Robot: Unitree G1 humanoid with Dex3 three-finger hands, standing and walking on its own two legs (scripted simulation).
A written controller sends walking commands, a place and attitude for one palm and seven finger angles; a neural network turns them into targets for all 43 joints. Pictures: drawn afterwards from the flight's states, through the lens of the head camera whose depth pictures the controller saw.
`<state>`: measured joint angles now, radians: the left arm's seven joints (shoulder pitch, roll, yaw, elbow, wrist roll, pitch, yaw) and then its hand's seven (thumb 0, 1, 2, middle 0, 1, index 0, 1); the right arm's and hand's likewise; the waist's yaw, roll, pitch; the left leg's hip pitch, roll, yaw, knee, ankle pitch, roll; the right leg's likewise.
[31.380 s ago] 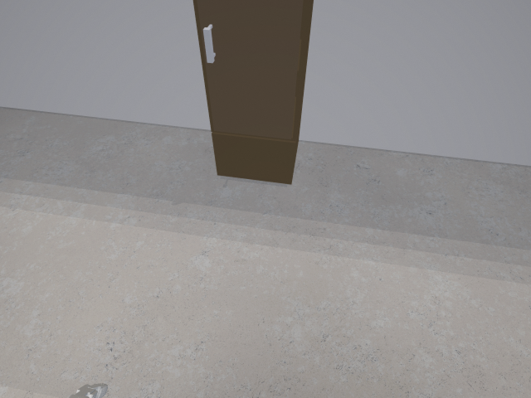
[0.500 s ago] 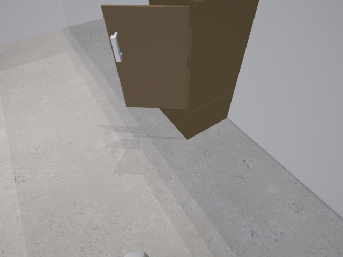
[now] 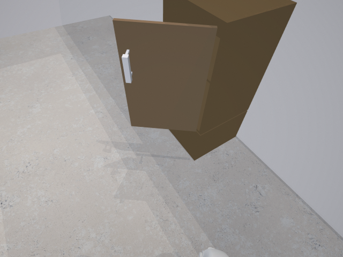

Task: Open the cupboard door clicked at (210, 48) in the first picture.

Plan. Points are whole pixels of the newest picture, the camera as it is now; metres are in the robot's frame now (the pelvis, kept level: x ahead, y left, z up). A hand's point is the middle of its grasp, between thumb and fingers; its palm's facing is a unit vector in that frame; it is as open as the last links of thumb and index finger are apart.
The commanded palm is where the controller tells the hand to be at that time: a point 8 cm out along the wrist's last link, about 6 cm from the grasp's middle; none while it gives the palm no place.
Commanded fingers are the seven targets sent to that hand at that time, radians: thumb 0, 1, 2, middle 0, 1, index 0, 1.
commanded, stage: take the last steps up to it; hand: left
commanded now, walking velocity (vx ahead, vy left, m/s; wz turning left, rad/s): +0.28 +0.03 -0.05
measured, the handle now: (128, 66) +0.79 +0.25 -0.03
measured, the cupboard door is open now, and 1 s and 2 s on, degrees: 52 52 52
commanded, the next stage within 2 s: come to a stop and stand still in 0.30 s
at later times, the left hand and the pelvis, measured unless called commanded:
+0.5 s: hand (117, 225) +0.22 +0.17 -0.17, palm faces +0.04 -0.98 -0.21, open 7.1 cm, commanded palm none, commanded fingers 0.00 0.90 0.90 -0.20 -0.30 -0.20 -0.30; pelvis +0.17 -0.01 +0.00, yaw +0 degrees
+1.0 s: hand (122, 220) +0.24 +0.16 -0.17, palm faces +0.01 -0.97 -0.25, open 7.4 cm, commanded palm none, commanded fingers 0.00 0.90 0.90 -0.20 -0.30 -0.20 -0.30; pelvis +0.18 -0.03 -0.01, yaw -1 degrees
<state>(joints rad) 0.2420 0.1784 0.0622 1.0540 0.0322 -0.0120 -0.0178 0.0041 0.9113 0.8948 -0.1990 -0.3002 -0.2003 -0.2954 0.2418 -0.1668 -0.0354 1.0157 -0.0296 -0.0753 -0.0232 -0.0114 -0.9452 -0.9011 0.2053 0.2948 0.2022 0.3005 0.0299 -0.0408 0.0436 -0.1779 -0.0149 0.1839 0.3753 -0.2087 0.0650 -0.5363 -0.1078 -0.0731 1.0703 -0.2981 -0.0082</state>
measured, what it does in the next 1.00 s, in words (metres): walks ahead: right foot, then left foot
